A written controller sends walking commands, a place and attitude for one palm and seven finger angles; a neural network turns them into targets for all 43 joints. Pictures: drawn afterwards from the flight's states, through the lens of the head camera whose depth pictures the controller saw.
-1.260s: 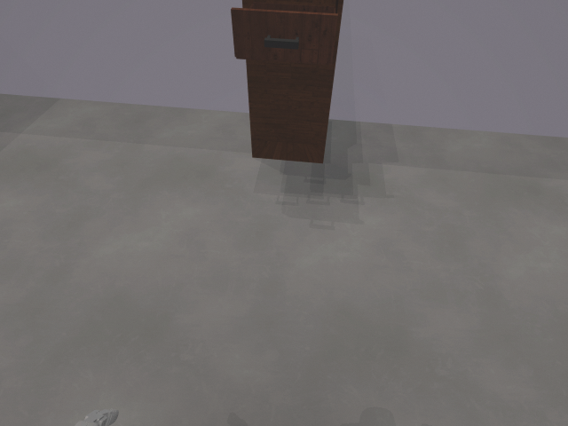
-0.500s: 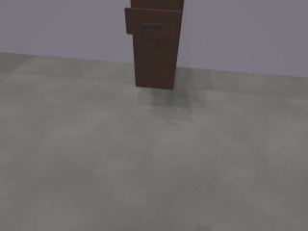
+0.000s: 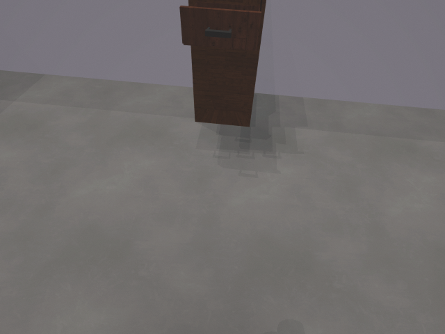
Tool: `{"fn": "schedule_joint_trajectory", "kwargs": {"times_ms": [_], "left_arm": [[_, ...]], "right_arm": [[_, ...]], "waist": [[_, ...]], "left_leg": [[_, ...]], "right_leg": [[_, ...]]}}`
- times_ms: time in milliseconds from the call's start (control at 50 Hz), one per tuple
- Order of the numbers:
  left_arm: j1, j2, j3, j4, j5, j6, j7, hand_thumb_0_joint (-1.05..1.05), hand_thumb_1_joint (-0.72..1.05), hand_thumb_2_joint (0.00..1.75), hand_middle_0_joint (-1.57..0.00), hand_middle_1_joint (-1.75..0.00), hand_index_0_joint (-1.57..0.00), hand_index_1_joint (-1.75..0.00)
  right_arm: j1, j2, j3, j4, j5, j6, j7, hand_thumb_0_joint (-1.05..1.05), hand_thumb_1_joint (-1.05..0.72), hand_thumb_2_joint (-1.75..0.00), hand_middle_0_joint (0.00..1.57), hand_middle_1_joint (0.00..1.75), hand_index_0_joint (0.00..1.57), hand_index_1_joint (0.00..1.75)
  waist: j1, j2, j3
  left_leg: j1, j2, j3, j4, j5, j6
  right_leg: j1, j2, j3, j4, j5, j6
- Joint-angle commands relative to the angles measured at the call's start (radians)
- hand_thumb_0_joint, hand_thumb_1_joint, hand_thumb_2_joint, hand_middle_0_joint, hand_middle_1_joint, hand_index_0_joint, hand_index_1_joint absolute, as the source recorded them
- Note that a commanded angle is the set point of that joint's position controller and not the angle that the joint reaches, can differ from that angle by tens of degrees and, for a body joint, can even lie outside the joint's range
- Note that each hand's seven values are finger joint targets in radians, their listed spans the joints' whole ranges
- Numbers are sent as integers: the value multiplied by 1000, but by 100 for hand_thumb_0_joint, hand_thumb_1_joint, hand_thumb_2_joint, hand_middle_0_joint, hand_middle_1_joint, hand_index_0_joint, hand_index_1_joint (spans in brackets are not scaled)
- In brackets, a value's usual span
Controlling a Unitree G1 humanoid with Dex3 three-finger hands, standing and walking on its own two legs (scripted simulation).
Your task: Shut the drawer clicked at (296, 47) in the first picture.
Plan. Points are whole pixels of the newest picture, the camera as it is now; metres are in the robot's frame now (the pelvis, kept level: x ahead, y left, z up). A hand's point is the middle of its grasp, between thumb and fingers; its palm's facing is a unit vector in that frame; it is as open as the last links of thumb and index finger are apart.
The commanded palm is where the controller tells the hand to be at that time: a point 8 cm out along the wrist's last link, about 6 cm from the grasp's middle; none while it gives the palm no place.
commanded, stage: look at it before walking up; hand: left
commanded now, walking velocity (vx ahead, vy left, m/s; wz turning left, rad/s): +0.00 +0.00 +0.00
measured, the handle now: (218, 31) +1.32 +0.09 +0.01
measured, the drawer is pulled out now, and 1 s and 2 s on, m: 0.30 0.30 0.30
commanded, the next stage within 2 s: walk to a spot facing it in 0.28 s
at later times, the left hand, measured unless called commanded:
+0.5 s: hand out of the picture +0.07 +0.23 -0.16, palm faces -0.02 -0.95 -0.31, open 7.4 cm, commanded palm none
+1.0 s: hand (153, 291) +0.25 +0.17 -0.19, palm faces -0.14 -0.98 -0.15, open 7.3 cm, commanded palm none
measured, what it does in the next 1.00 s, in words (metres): walks ahead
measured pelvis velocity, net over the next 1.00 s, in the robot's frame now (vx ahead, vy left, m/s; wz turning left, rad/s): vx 0.16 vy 0.00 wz -0.11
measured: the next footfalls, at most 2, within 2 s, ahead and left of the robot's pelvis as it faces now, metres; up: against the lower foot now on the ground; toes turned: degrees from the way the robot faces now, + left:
right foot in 1.10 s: +0.35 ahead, -0.14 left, +0.00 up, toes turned -15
left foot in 1.54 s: +0.53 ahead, +0.08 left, +0.00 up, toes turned +4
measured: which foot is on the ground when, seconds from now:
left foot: down 0.00-1.00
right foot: down 0.00-0.70, up 0.72-1.00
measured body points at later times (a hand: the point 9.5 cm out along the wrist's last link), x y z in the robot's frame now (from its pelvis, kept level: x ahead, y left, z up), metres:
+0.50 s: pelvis +0.01 +0.00 +0.00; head +0.00 +0.00 +0.45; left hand +0.07 +0.28 -0.14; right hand +0.08 -0.29 -0.14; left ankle +0.01 +0.13 -0.74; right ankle +0.01 -0.12 -0.74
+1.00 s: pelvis +0.16 +0.00 -0.01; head +0.20 +0.01 +0.44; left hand +0.26 +0.23 -0.17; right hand -0.03 -0.16 -0.14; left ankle +0.01 +0.13 -0.74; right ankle +0.27 -0.14 -0.71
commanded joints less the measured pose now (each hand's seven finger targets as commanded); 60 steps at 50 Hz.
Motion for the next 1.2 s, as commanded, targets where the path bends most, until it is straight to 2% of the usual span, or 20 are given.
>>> {"fn": "schedule_joint_trajectory", "kwargs": {"times_ms": [0,360,400,500,580,640,660,680,700,740,780,860,940,980,1020,1040,1060,1080,1100,1180], "left_arm": [[-38,201,42,-59,-1,-28,15,0,90,90,-20,-30,-20,-30],[-37,204,42,-59,0,-31,16,0,90,90,-20,-30,-20,-30],[36,82,16,-27,1,-10,19,0,90,90,-20,-30,-20,-30],[110,104,43,-33,11,3,0,0,90,90,-20,-30,-20,-30],[183,102,63,-35,4,-14,1,0,90,90,-20,-30,-20,-30],[166,64,69,-43,6,-23,3,0,90,90,-20,-30,-20,-30],[148,32,66,-51,7,-23,0,0,90,90,-20,-30,-20,-30],[112,-21,58,-72,6,-26,-5,0,90,90,-20,-30,-20,-30],[23,-49,50,-112,9,-40,-1,0,90,90,-20,-30,-20,-30],[5,-32,63,-118,15,-50,2,0,90,90,-20,-30,-20,-30],[5,-75,63,-105,12,-47,-13,0,90,90,-20,-30,-20,-30],[-25,-130,56,-125,11,-28,-36,0,90,90,-20,-30,-20,-30],[-83,-152,52,-145,3,-32,-38,0,90,90,-20,-30,-20,-30],[-22,-130,59,-124,6,-36,-31,0,90,90,-20,-30,-20,-30],[148,-92,75,-71,13,-43,-21,0,90,90,-20,-30,-20,-30],[284,-44,92,-33,20,-55,-14,0,90,90,-20,-30,-20,-30],[390,52,119,-7,27,-68,0,0,90,90,-20,-30,-20,-30],[422,128,134,4,12,-67,8,0,90,90,-20,-30,-20,-30],[348,113,133,-13,-7,-60,10,0,90,90,-20,-30,-20,-30],[102,-57,77,-65,8,-68,19,0,90,90,-20,-30,-20,-30]], "right_arm": [[-49,-206,-40,-64,6,-26,-10,0,-90,-90,20,30,20,30],[-65,-207,-37,-64,6,-24,-10,0,-90,-90,20,30,20,30],[2,-77,-8,-36,-2,-5,-5,0,-90,-90,20,30,20,30],[55,-68,-20,-46,-14,1,2,0,-90,-90,20,30,20,30],[96,-24,-26,-62,-7,-23,0,0,-90,-90,20,30,20,30],[174,-3,-32,-47,-2,-38,-3,0,-90,-90,20,30,20,30],[237,-11,-37,-26,-3,-44,-5,0,-90,-90,20,30,20,30],[354,-63,-55,15,-10,-53,-11,0,-90,-90,20,30,20,30],[471,-86,-66,47,-15,-60,-23,0,-90,-90,20,30,20,30],[494,-14,-45,59,-9,-70,-37,0,-90,-90,20,30,20,30],[433,14,-42,39,-9,-80,-40,0,-90,-90,20,30,20,30],[411,54,-40,50,-5,-95,-45,0,-90,-90,20,30,20,30],[436,56,-40,80,-6,-91,-44,0,-90,-90,20,30,20,30],[431,35,-48,89,-2,-87,-44,0,-90,-90,20,30,20,30],[409,17,-55,86,2,-84,-41,0,-90,-90,20,30,20,30],[393,28,-56,78,5,-83,-36,0,-90,-90,20,30,20,30],[427,83,-48,62,15,-82,-22,0,-90,-90,20,30,20,30],[454,127,-45,30,19,-82,-25,0,-90,-90,20,30,20,30],[369,112,-52,13,19,-76,-24,0,-90,-90,20,30,20,30],[310,161,-56,2,-9,-33,-11,0,-90,-90,20,30,20,30]], "waist": [[1,19,-32],[2,19,-33],[2,-6,-36],[16,-76,102],[11,-110,105],[-27,-64,124],[-51,31,136],[-95,235,129],[-133,316,164],[-110,162,181],[-73,90,174],[-33,146,178],[-31,172,166],[2,170,110],[81,147,0],[145,95,-60],[177,-88,-161],[133,-224,-256],[129,-95,-149],[-15,-22,97]], "left_leg": [[6,112,-100,-75,77,38],[27,112,-96,-78,118,34],[22,96,-64,-53,-33,16],[-155,47,-16,45,-350,22],[-184,36,54,186,-231,22],[-71,57,56,109,-225,30],[33,98,-17,22,-225,51],[170,247,-234,-96,-197,119],[258,385,-403,-191,-31,186],[300,419,-358,-138,300,238],[245,371,-222,-141,336,213],[177,267,-26,-208,295,155],[135,227,73,-199,478,135],[160,246,104,-91,702,131],[149,230,131,122,780,102],[23,205,141,316,643,70],[-210,124,166,648,225,42],[-376,11,94,997,-351,22],[-432,71,0,1067,-315,50],[-340,170,2,925,-125,31]], "right_leg": [[-8,-117,104,-79,45,-31],[11,-122,100,-91,99,-30],[-3,-111,107,-94,-95,-17],[-82,-123,214,-135,-467,-74],[-47,-191,299,-143,-399,-144],[-145,-153,228,-50,-293,-139],[-245,-85,155,65,-257,-110],[-399,19,13,337,-207,-64],[-571,39,-59,554,-337,-38],[-663,-46,20,717,-291,-39],[-620,-88,1,736,-238,-33],[-551,-91,-84,579,-72,-19],[-356,-31,-174,329,16,-46],[-229,2,-185,281,20,-75],[-14,28,-191,200,58,-95],[201,2,-150,159,89,-109],[410,-233,123,105,8,-191],[447,-478,563,-44,3,-289],[337,-468,532,-128,-127,-293],[-195,-332,188,-215,-202,-181]]}}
